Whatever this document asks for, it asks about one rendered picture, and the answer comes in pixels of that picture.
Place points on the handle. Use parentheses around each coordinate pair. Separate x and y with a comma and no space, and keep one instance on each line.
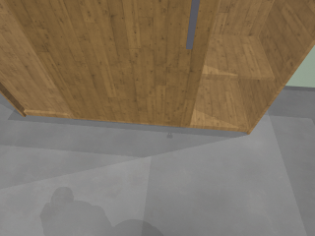
(192,23)

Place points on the wardrobe door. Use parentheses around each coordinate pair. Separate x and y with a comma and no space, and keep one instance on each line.
(121,60)
(21,71)

